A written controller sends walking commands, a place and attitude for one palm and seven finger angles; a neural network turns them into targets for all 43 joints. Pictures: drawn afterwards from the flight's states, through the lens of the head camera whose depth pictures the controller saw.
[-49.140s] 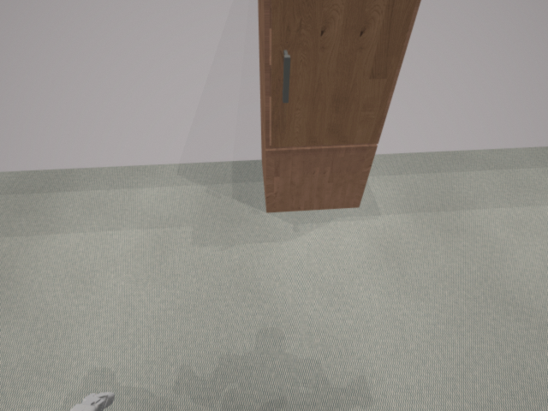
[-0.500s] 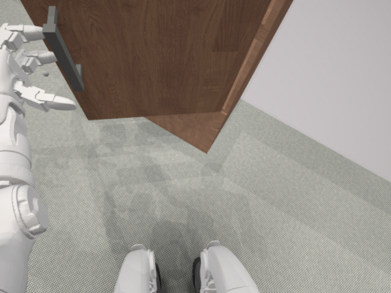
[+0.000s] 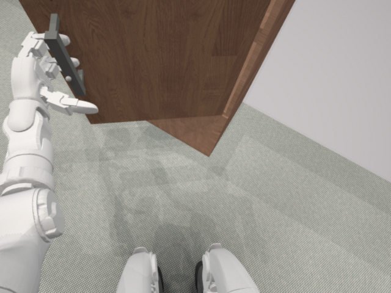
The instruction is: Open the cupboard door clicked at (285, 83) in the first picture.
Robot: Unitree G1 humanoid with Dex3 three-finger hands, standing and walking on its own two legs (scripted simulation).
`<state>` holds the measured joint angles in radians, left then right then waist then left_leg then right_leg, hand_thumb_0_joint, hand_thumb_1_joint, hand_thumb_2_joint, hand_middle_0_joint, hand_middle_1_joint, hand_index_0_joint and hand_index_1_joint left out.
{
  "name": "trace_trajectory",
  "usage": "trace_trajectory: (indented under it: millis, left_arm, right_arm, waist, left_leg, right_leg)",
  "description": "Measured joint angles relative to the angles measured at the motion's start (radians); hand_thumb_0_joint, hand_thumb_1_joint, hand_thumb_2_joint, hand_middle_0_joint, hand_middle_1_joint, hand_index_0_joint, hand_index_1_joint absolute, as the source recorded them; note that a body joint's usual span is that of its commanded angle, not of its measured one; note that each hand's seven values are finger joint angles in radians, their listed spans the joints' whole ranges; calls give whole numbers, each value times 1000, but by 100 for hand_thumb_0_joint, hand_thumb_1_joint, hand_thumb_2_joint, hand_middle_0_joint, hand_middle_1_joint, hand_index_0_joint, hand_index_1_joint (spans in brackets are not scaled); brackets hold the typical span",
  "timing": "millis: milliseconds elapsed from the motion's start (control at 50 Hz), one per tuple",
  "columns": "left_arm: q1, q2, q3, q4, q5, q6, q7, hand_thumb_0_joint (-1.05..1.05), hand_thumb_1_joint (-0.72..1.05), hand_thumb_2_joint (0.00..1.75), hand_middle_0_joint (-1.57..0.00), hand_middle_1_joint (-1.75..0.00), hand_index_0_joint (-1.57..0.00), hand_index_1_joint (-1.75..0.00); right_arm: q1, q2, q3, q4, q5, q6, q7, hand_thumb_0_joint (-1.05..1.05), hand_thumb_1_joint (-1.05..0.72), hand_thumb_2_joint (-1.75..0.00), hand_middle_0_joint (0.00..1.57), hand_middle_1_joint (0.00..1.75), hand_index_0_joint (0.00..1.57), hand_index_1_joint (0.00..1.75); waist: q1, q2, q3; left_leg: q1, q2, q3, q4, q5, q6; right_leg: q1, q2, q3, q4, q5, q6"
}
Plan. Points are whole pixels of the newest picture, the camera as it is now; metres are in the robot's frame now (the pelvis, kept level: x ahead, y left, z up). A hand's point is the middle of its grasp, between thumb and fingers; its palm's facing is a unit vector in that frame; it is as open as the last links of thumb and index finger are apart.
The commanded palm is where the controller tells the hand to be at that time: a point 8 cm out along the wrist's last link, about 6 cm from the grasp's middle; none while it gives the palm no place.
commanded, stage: slide the fingers in behind the handle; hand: left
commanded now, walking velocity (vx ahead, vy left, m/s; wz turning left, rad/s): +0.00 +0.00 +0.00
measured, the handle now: (68, 59) +0.56 +0.21 +0.05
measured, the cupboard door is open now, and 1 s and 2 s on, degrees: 39 38 53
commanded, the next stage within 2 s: close the thumb around the handle in 0.60 s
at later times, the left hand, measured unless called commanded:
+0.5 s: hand (77, 78) +0.52 +0.19 +0.05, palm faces +0.07 -1.00 -0.01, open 13.9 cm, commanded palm +0.49 +0.23 +0.05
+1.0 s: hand (79, 76) +0.52 +0.19 +0.05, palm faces +0.07 -1.00 -0.01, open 11.2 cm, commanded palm +0.50 +0.22 +0.05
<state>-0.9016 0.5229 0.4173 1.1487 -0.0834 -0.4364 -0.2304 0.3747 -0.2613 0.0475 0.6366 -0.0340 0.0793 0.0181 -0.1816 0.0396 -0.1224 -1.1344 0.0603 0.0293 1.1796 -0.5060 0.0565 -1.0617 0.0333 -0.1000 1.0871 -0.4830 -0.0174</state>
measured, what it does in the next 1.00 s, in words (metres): stands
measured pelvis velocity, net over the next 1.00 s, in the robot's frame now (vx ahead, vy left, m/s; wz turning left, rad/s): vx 0.00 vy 0.00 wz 0.01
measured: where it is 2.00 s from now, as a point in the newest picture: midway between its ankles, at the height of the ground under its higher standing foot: outside the picture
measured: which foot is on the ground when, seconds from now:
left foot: down 0.00-1.00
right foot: down 0.00-1.00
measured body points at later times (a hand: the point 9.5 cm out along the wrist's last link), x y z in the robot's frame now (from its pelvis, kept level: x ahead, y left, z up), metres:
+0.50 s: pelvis +0.00 +0.00 +0.00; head +0.15 +0.02 +0.42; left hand +0.51 +0.25 +0.05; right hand +0.00 -0.27 -0.11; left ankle +0.02 +0.08 -0.64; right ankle +0.01 -0.12 -0.64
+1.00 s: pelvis +0.00 +0.00 +0.00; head +0.16 +0.03 +0.42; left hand +0.51 +0.24 +0.06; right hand -0.01 -0.27 -0.11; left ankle +0.02 +0.08 -0.64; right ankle +0.01 -0.12 -0.64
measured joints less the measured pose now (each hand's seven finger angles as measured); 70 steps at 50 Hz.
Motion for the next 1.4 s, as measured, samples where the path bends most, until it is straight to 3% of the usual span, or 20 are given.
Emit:
trace_trajectory:
  millis: [260,340,480,580,800,960,1280,1400]
  left_arm:
    - [-15,-20,4,40,20,-13,49,-1,-50,30,-30,-120,-30,-120]
    - [-16,-13,9,28,23,-34,47,-1,-50,30,-30,-120,-30,-120]
    - [-31,-6,-1,45,12,-3,30,-1,-50,30,-30,-120,-31,-121]
    - [-25,-22,-13,30,6,-18,39,-1,-50,30,-30,-120,-31,-120]
    - [-56,-4,-12,62,21,-14,42,-1,-46,31,-32,-121,-33,-123]
    - [-66,-8,-25,56,17,-6,52,-1,-20,43,-33,-124,-35,-125]
    - [-56,-26,-26,59,25,-6,71,1,64,78,-38,-132,-38,-132]
    - [-38,-26,-17,49,28,-12,77,1,81,86,-39,-134,-39,-134]
  right_arm:
    - [-6,-1,3,-15,-2,-6,1,0,-91,-89,20,30,21,30]
    - [-7,-1,0,-10,-5,-8,3,0,-91,-89,20,30,20,30]
    - [-4,-2,3,-5,1,-2,-2,0,-91,-89,20,30,20,30]
    - [1,-2,-2,4,-3,-6,1,0,-91,-89,20,30,20,30]
    - [0,-6,4,-11,-2,-7,-1,0,-91,-89,20,30,20,30]
    - [0,-5,2,-4,-4,-8,0,0,-91,-89,20,30,20,30]
    - [6,-1,2,7,-9,-6,5,0,-91,-89,20,30,21,30]
    - [8,0,-1,-2,-9,-6,6,0,-91,-89,20,30,20,30]
  waist:
    - [-14,-4,4]
    - [-14,-3,3]
    - [-9,0,8]
    - [-4,3,-1]
    - [-12,0,5]
    - [-9,3,5]
    - [-12,5,0]
    - [-15,4,1]
  left_leg:
    - [6,1,4,0,2,-2]
    - [-6,2,6,8,1,-3]
    - [-7,0,3,6,3,-3]
    - [-3,-1,2,1,3,-4]
    - [-13,-2,-2,10,3,-4]
    - [-27,-5,-4,14,4,-3]
    - [-14,-4,-4,4,2,-5]
    - [-2,-2,0,-2,-1,-6]
  right_leg:
    - [0,1,5,8,0,-3]
    - [-14,1,6,18,-3,-5]
    - [-13,0,4,16,-2,-5]
    - [-8,0,3,11,-1,-5]
    - [-17,-1,0,20,-3,-5]
    - [-30,-4,-2,23,-3,-4]
    - [-17,-1,0,12,-5,-5]
    - [-8,2,4,8,-6,-6]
